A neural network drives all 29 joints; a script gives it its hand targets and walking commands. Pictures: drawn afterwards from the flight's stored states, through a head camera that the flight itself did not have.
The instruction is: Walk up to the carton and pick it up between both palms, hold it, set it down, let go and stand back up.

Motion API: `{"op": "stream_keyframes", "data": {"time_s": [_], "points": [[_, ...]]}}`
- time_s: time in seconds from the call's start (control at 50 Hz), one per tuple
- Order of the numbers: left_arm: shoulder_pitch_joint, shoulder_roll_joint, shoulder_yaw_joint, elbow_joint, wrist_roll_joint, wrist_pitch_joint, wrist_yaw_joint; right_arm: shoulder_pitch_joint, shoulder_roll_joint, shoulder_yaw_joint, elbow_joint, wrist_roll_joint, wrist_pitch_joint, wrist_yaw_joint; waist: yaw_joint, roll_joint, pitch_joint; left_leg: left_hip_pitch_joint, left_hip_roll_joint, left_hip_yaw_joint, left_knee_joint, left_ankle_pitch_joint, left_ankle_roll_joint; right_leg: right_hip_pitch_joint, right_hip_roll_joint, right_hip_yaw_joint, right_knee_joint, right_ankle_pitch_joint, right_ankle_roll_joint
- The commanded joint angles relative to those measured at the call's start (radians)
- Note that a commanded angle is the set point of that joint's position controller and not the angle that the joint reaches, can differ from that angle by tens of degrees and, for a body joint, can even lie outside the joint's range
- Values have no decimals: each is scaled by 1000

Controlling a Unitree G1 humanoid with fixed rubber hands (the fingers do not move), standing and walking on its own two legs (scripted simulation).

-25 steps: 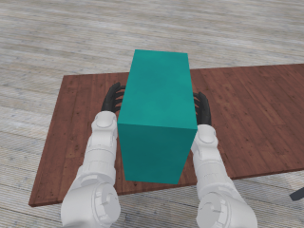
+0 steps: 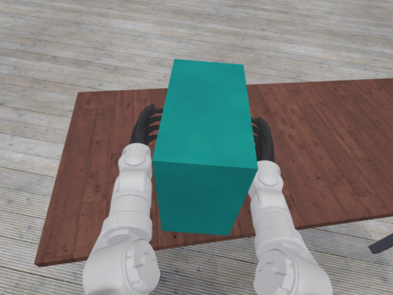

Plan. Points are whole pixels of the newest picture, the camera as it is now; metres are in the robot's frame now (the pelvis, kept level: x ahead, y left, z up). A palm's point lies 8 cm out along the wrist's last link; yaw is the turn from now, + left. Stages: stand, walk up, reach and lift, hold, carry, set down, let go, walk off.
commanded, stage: set down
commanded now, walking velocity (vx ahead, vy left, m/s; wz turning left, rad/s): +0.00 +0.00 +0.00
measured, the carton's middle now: (201, 149) +0.44 -0.02 +0.04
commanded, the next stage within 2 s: none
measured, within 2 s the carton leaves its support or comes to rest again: neither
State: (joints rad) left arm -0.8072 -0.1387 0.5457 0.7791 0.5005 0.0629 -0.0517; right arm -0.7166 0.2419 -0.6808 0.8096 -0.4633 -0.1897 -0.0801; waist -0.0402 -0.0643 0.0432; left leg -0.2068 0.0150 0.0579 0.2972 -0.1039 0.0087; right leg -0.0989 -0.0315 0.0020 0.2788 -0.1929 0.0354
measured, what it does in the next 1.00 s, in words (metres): stands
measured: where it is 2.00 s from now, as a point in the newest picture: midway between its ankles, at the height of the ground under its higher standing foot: outside the picture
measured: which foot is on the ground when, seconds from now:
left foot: down 0.00-1.00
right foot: down 0.00-1.00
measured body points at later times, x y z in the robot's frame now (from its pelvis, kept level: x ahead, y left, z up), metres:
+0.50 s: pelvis +0.00 +0.00 +0.00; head +0.04 +0.02 +0.45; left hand +0.43 +0.11 +0.09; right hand +0.40 -0.14 +0.08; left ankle +0.03 +0.11 -0.75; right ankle -0.03 -0.14 -0.75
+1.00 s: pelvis +0.01 +0.00 -0.01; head +0.07 +0.01 +0.43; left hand +0.46 +0.11 +0.06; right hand +0.43 -0.15 +0.04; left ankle +0.03 +0.11 -0.75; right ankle -0.03 -0.14 -0.75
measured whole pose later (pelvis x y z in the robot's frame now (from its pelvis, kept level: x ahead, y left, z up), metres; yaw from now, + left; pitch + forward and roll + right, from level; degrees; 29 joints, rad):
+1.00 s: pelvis +0.01 +0.00 -0.01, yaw -2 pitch +15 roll -2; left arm -0.90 0.07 0.19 1.14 0.10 -0.12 0.11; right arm -0.83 0.02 -0.22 1.15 -0.01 -0.23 -0.22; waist -0.03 0.01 -0.15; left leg -0.58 0.07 0.08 0.49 -0.17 0.00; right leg -0.45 0.01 0.00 0.40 -0.21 0.03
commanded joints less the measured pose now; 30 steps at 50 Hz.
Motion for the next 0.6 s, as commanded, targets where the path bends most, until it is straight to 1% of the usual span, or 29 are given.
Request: {"op": "stream_keyframes", "data": {"time_s": [0.0,0.02,0.04,0.06,0.08,0.1,0.12,0.14,0.16,0.18,0.2,0.22,0.24,0.26,0.28,0.3,0.32,0.34,0.36,0.38,0.42,0.44,0.46,0.48,0.5,0.52,0.54,0.56,0.58], "points": [[-413,-410,-236,60,8,0,-103,-452,370,276,78,-39,7,119,-11,102,-361,307,6,105,-6,164,-27,-69,67,-151,-39,141,17],[-406,-412,-234,60,2,-8,-100,-456,382,276,61,-41,-1,119,-12,106,-380,307,4,105,0,158,-23,-76,66,-145,-42,147,16],[-398,-464,-244,52,26,-2,-106,-446,448,287,74,-49,7,120,-8,106,-338,301,2,105,-7,156,-12,-65,59,-142,-42,154,25],[-402,-412,-232,53,7,-3,-98,-444,365,264,83,-43,2,120,-15,112,-375,311,8,105,-4,166,-23,-82,66,-146,-38,143,16],[-393,-428,-229,51,18,-3,-98,-439,378,269,80,-48,4,121,-15,104,-360,319,4,103,-8,164,-25,-76,65,-146,-45,142,19],[-386,-438,-221,55,21,0,-101,-453,398,265,67,-55,9,121,-3,98,-337,309,4,102,-12,136,-14,-84,60,-144,-45,121,21],[-389,-456,-241,37,12,-7,-104,-437,412,273,52,-60,6,120,-31,95,-352,305,3,105,-11,138,-18,-81,61,-147,-46,130,22],[-372,-440,-228,49,21,-3,-105,-435,397,275,65,-62,10,120,-9,87,-322,297,5,102,-12,143,-12,-77,60,-141,-43,137,22],[-370,-415,-210,62,23,-4,-106,-433,380,276,49,-66,7,122,3,83,-331,295,4,109,-13,140,-5,-76,61,-139,-43,144,24],[-368,-422,-222,54,22,-2,-104,-422,381,285,59,-50,12,118,-8,91,-324,305,0,103,-8,166,-11,-74,63,-141,-45,160,27],[-370,-465,-218,57,33,3,-110,-421,432,268,61,-66,19,120,-14,80,-295,303,1,100,-10,145,-6,-80,57,-137,-44,152,29],[-354,-403,-191,63,39,7,-111,-401,365,270,79,-62,27,118,-5,90,-289,306,2,106,-12,157,-10,-73,63,-138,-44,140,25],[-373,-436,-204,38,36,2,-110,-415,390,250,77,-79,23,116,-23,91,-305,305,1,102,-17,135,-11,-83,63,-140,-50,119,23],[-365,-402,-186,54,31,-2,-109,-415,361,262,59,-68,21,117,0,76,-308,302,-1,110,-20,134,-8,-77,65,-135,-50,118,23],[-331,-420,-186,60,35,4,-113,-388,393,273,58,-73,27,118,-3,76,-275,299,-4,109,-19,143,-3,-72,60,-133,-51,150,31],[-340,-418,-198,43,34,0,-114,-394,393,276,76,-68,25,117,-8,75,-277,302,-2,107,-15,159,-4,-80,64,-138,-42,161,33],[-345,-413,-179,43,42,0,-114,-387,396,273,72,-71,26,116,-4,72,-285,314,-4,104,-9,175,-3,-77,63,-137,-45,169,36],[-373,-419,-183,40,40,-8,-111,-395,389,251,65,-93,22,114,-23,88,-329,310,-8,102,-3,184,-8,-81,61,-133,-37,180,30],[-384,-416,-217,35,26,-10,-110,-403,381,242,75,-89,16,112,-28,101,-339,311,-2,99,-2,183,-16,-93,63,-136,-42,159,21],[-392,-405,-208,36,28,-15,-101,-411,359,223,75,-86,13,116,-27,110,-362,319,1,99,3,183,-20,-121,66,-138,-42,130,13],[-351,-376,-203,50,27,-17,-93,-386,322,227,77,-84,7,114,-22,120,-346,338,0,102,13,224,-31,-122,67,-140,-46,148,17],[-351,-360,-204,38,22,-25,-83,-364,309,229,96,-80,7,109,-34,106,-362,352,0,92,19,228,-27,-120,71,-140,-44,159,18],[-355,-370,-190,47,32,-23,-87,-375,337,235,82,-87,12,109,-14,95,-332,330,-5,103,7,199,-16,-114,65,-137,-44,156,25],[-340,-357,-190,42,24,-30,-82,-369,323,239,81,-73,7,107,-10,106,-344,334,-4,103,12,225,-21,-111,66,-134,-42,170,23],[-357,-293,-173,46,14,-31,-71,-388,258,231,79,-67,6,96,-14,91,-346,331,-1,102,19,214,-19,-113,67,-133,-33,167,22],[-344,-300,-166,61,27,-33,-70,-364,276,240,76,-71,1,89,-5,91,-332,307,-3,103,20,215,-13,-100,61,-134,-33,180,28],[-362,-233,-169,53,3,-46,-58,-355,210,237,103,-47,0,78,-15,105,-368,304,-10,106,29,236,-18,-94,61,-125,-23,218,29],[-356,-197,-176,47,-11,-50,-42,-362,185,250,96,-34,-4,66,-1,88,-373,318,-5,100,31,225,-12,-100,65,-126,-20,214,32],[-368,-114,-168,52,-23,-53,-25,-352,102,234,111,-13,-2,49,-17,98,-386,305,-4,104,31,219,-18,-105,65,-125,-27,203,24]]}}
